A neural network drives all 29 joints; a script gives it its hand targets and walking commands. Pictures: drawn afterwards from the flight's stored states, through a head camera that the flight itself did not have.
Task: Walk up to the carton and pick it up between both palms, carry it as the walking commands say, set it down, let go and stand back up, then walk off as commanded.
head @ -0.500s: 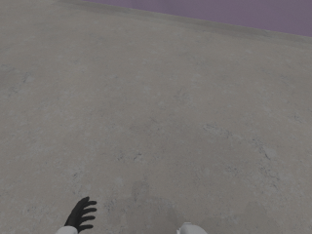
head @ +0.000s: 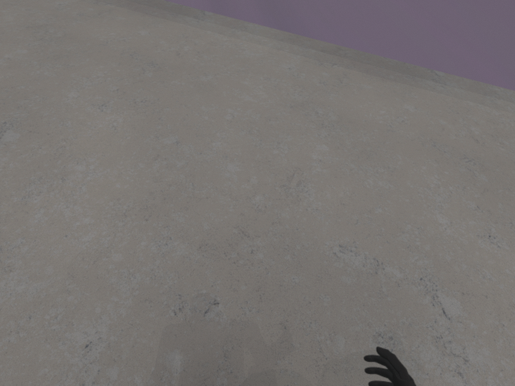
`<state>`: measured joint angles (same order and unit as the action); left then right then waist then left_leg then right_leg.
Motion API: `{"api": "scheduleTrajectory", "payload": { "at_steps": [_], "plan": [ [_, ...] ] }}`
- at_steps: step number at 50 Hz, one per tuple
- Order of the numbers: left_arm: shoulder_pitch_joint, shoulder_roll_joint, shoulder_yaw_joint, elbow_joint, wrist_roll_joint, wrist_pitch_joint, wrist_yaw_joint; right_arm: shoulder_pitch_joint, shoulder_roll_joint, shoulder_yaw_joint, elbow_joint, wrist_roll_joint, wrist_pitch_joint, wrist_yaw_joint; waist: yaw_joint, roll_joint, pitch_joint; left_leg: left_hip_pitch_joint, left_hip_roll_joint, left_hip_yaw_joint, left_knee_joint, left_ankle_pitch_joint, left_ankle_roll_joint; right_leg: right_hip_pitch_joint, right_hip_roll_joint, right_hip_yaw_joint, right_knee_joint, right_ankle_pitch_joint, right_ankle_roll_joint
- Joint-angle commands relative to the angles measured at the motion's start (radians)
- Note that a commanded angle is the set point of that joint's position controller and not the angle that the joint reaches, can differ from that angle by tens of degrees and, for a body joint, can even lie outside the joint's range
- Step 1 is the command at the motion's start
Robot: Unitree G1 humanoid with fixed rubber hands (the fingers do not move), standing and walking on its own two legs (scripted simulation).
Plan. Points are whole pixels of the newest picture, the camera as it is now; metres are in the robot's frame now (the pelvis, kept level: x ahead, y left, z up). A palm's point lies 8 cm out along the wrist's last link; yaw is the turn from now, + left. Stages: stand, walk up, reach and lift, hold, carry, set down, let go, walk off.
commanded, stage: walk off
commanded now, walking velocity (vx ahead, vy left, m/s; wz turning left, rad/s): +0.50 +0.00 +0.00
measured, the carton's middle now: out of the picture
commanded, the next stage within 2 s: stand in 0.04 s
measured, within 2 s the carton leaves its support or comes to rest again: neither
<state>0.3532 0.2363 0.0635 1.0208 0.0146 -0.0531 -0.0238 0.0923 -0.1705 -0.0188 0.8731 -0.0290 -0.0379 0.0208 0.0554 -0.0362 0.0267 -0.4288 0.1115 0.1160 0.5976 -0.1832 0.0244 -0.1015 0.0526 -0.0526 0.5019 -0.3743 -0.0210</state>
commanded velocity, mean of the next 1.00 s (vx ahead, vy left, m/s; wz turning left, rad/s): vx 0.01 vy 0.00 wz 0.00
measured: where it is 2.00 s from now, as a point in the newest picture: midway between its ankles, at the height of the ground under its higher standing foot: outside the picture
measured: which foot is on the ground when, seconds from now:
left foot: down 0.00-1.00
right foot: down 0.00-0.00, up 0.02-0.44, down 0.46-1.00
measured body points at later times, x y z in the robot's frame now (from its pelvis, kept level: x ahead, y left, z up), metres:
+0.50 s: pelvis +0.16 -0.01 +0.01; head +0.19 -0.01 +0.45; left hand +0.30 +0.18 -0.14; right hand +0.09 -0.22 -0.15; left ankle +0.10 +0.10 -0.72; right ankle +0.23 -0.11 -0.73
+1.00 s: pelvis +0.18 -0.01 +0.02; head +0.18 -0.01 +0.47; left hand +0.20 +0.20 -0.15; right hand +0.15 -0.22 -0.14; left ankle +0.14 +0.11 -0.73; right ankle +0.23 -0.11 -0.73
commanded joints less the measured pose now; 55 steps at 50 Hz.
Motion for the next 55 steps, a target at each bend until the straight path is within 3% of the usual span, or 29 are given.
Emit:
{"api": "scheduleTrajectory", "payload": {
  "at_steps": [1,2,3,5,8,10,11,14,17,18,19,20,21,22,24,26,28,29,30,31,33,35,40,43,45,52,55],
  "plan": [
    [-0.063,0.057,0.006,-0.084,0.021,-0.01,-0.006,0.247,-0.196,-0.071,0.041,-0.004,-0.012,-0.025,-0.13,0.291,-0.002,0.418,0.327,-0.5,-0.451,-0.467,0.105,-0.573,-0.111,0.034,0.645,-0.01,-0.021],
    [-0.086,0.066,0.02,-0.077,0.031,-0.011,-0.009,0.261,-0.157,-0.056,0.049,0.005,-0.024,-0.019,-0.136,0.211,0.04,0.347,0.29,-0.442,-0.467,-0.375,0.079,-0.556,-0.119,0.05,0.643,0.01,-0.021],
    [-0.09,0.056,0.03,-0.073,0.025,-0.01,-0.011,0.249,-0.141,-0.043,0.052,0.0,-0.035,-0.018,-0.113,0.145,0.054,0.29,0.26,-0.37,-0.45,-0.2,0.059,-0.509,-0.131,0.068,0.643,0.047,-0.021],
    [-0.105,0.014,0.022,-0.072,0.016,-0.003,-0.006,0.272,-0.155,-0.038,0.078,0.002,-0.056,-0.02,-0.088,0.086,0.046,0.249,0.244,-0.257,-0.41,0.157,0.045,-0.43,-0.125,0.071,0.619,0.069,-0.016],
    [-0.073,-0.042,0.007,-0.045,-0.002,0.014,0.004,0.251,-0.146,-0.04,0.102,0.004,-0.07,-0.018,-0.035,0.061,-0.006,0.333,0.213,-0.119,-0.36,0.521,0.029,-0.409,-0.093,0.046,0.568,0.125,0.008],
    [-0.12,-0.038,0.004,-0.052,-0.007,0.025,0.014,0.263,-0.143,-0.037,0.107,0.009,-0.077,-0.018,-0.046,0.081,-0.032,0.383,0.181,-0.041,-0.324,0.723,0.029,-0.411,-0.095,0.022,0.503,0.138,0.03],
    [-0.133,-0.051,-0.003,-0.056,-0.009,0.027,0.015,0.274,-0.134,-0.03,0.117,0.008,-0.074,-0.02,-0.048,0.123,-0.018,0.376,0.161,-0.018,-0.321,0.779,0.028,-0.411,-0.089,0.01,0.428,0.151,0.042],
    [-0.262,-0.052,-0.018,-0.103,-0.011,0.027,0.018,0.289,-0.11,-0.019,0.141,0.004,-0.055,-0.021,-0.074,0.238,0.027,0.334,0.132,0.011,-0.326,0.732,0.029,-0.339,-0.101,-0.024,0.186,0.163,0.061],
    [-0.242,-0.038,-0.028,-0.079,-0.003,0.022,0.026,0.342,-0.136,-0.028,0.17,0.007,-0.025,-0.029,-0.092,0.269,-0.017,0.417,0.133,0.013,-0.255,0.717,0.04,-0.249,-0.082,-0.067,0.019,0.175,0.05],
    [-0.216,-0.028,-0.032,-0.069,0.007,0.015,0.029,0.351,-0.12,-0.022,0.178,0.013,-0.018,-0.035,-0.078,0.238,-0.039,0.389,0.124,0.018,-0.205,0.673,0.033,-0.153,-0.082,-0.063,-0.065,0.26,0.041],
    [-0.16,0.022,-0.025,-0.049,0.018,0.005,0.038,0.345,-0.113,-0.024,0.177,0.024,-0.016,-0.031,-0.039,0.189,-0.067,0.338,0.103,0.032,-0.153,0.566,-0.002,-0.039,-0.115,-0.022,-0.158,0.438,0.035],
    [-0.065,0.097,-0.008,-0.007,0.024,-0.002,0.048,0.366,-0.078,-0.015,0.165,0.03,-0.019,-0.03,-0.02,0.041,-0.176,0.243,0.054,0.039,-0.075,0.318,-0.031,0.151,-0.242,0.074,-0.104,0.735,0.011],
    [-0.039,0.124,-0.009,0.0,0.018,-0.003,0.054,0.392,-0.019,0.001,0.161,0.036,-0.011,-0.033,-0.019,-0.104,-0.229,0.115,-0.038,0.062,-0.02,-0.1,-0.059,0.277,-0.38,0.223,-0.081,0.972,-0.059],
    [-0.029,0.139,-0.013,0.009,0.01,0.002,0.063,0.372,-0.015,0.004,0.161,0.033,0.006,-0.04,-0.022,-0.158,-0.219,0.127,-0.032,-0.005,0.008,-0.363,-0.051,0.211,-0.44,0.302,-0.144,0.95,-0.12],
    [-0.109,0.064,-0.037,0.016,0.003,0.008,0.073,0.316,-0.032,-0.004,0.154,0.037,0.021,-0.038,-0.057,-0.021,-0.087,0.142,-0.028,-0.064,0.026,-0.332,-0.057,0.076,-0.373,0.149,-0.159,0.794,-0.13],
    [-0.17,0.032,-0.03,0.022,-0.004,0.012,0.074,0.357,-0.025,0.007,0.18,0.031,0.035,-0.044,-0.072,-0.101,-0.057,0.135,-0.013,-0.041,-0.006,-0.293,-0.075,0.058,-0.333,0.142,-0.157,0.711,-0.131],
    [-0.158,0.018,-0.034,0.026,-0.011,0.015,0.074,0.366,-0.066,-0.004,0.204,0.02,0.047,-0.052,-0.068,-0.103,-0.097,0.214,-0.034,-0.056,-0.065,-0.224,-0.08,0.013,-0.294,0.16,-0.177,0.635,-0.112],
    [-0.153,0.009,-0.037,0.038,-0.013,0.018,0.075,0.385,-0.066,-0.004,0.217,0.024,0.047,-0.056,-0.083,-0.087,-0.11,0.286,-0.03,-0.062,-0.156,-0.112,-0.085,-0.029,-0.257,0.127,-0.18,0.553,-0.089],
    [-0.182,0.002,-0.037,0.038,-0.02,0.021,0.075,0.373,-0.06,0.003,0.212,0.022,0.046,-0.054,-0.097,-0.057,-0.098,0.34,-0.014,-0.061,-0.224,0.011,-0.088,-0.094,-0.222,0.105,-0.203,0.377,-0.056],
    [-0.202,-0.017,-0.036,0.047,-0.021,0.028,0.07,0.353,-0.041,0.009,0.215,0.013,0.047,-0.048,-0.095,-0.02,-0.06,0.365,-0.004,-0.062,-0.235,0.055,-0.094,-0.138,-0.19,0.097,-0.223,0.223,-0.033],
    [-0.189,-0.023,-0.03,0.062,-0.021,0.04,0.069,0.322,-0.061,0.004,0.217,0.003,0.057,-0.053,-0.087,0.013,0.003,0.307,0.003,-0.067,-0.253,-0.021,-0.087,-0.137,-0.172,0.094,-0.236,0.114,-0.015],
    [-0.168,-0.038,-0.034,0.079,-0.018,0.045,0.064,0.268,-0.066,0.002,0.222,0.005,0.06,-0.055,-0.062,0.047,0.075,0.246,0.001,-0.083,-0.291,-0.037,-0.072,-0.114,-0.16,0.095,-0.232,0.142,-0.01],
    [-0.115,-0.024,-0.028,0.122,-0.013,0.04,0.063,0.262,-0.041,0.015,0.236,0.015,0.046,-0.065,-0.063,0.107,0.096,0.23,0.014,-0.093,-0.33,-0.007,-0.059,-0.061,-0.154,0.079,-0.208,0.243,-0.014],
    [-0.085,-0.023,-0.028,0.137,-0.015,0.042,0.06,0.275,-0.029,0.02,0.257,0.016,0.042,-0.064,-0.054,0.07,0.091,0.226,0.012,-0.09,-0.342,-0.017,-0.052,-0.046,-0.156,0.072,-0.201,0.234,-0.014],
    [-0.078,-0.019,-0.027,0.144,-0.011,0.043,0.061,0.265,-0.058,0.014,0.257,0.019,0.037,-0.064,-0.053,0.08,0.094,0.223,0.01,-0.095,-0.341,-0.018,-0.048,-0.044,-0.157,0.074,-0.206,0.234,-0.016],
    [-0.055,-0.036,-0.028,0.164,-0.017,0.039,0.062,0.303,-0.033,0.024,0.295,0.019,0.03,-0.066,-0.054,0.031,0.037,0.252,0.008,-0.089,-0.334,0.01,-0.044,-0.01,-0.154,0.063,-0.2,0.256,-0.017],
    [-0.03,-0.05,-0.031,0.175,-0.016,0.039,0.067,0.306,-0.032,0.025,0.302,0.021,0.029,-0.068,-0.048,0.048,0.042,0.244,0.004,-0.091,-0.328,0.01,-0.045,0.0,-0.158,0.068,-0.201,0.266,-0.02]
  ]
}}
